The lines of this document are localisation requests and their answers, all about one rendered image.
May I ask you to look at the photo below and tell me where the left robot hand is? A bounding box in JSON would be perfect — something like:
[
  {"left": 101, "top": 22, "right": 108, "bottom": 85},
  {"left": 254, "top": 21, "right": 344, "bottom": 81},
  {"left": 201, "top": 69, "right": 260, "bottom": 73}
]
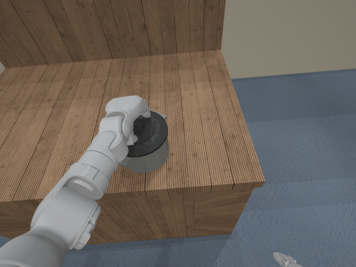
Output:
[{"left": 105, "top": 95, "right": 151, "bottom": 146}]

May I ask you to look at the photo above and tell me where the robot left upper arm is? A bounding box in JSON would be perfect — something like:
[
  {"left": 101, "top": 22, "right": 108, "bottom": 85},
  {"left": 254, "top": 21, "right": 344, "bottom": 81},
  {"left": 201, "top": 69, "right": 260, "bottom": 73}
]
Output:
[{"left": 0, "top": 186, "right": 101, "bottom": 267}]

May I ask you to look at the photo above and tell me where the right robot hand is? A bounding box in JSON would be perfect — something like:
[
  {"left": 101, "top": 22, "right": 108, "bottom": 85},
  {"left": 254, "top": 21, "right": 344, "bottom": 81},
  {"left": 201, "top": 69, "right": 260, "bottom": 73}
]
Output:
[{"left": 273, "top": 252, "right": 302, "bottom": 267}]

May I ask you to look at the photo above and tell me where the robot left forearm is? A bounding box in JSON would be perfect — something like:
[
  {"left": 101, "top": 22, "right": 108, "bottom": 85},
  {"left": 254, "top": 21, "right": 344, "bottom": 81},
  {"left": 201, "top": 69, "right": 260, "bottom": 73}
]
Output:
[{"left": 30, "top": 109, "right": 134, "bottom": 230}]

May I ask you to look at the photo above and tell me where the knob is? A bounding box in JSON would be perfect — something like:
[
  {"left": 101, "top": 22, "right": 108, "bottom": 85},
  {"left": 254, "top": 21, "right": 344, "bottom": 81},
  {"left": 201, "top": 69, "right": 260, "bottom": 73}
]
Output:
[{"left": 133, "top": 118, "right": 145, "bottom": 134}]

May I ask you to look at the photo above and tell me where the table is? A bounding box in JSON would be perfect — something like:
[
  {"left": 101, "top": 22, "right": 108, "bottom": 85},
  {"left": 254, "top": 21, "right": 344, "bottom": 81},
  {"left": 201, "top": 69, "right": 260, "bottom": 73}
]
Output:
[{"left": 0, "top": 0, "right": 266, "bottom": 245}]

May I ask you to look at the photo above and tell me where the pot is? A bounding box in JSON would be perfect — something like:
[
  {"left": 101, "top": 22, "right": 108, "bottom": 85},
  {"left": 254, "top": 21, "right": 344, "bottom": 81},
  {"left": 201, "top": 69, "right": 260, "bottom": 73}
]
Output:
[{"left": 119, "top": 110, "right": 169, "bottom": 173}]

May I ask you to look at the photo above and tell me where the lid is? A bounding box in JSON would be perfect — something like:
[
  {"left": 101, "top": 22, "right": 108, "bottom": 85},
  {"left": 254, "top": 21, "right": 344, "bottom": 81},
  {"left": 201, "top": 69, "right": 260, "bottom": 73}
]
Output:
[{"left": 126, "top": 111, "right": 168, "bottom": 157}]

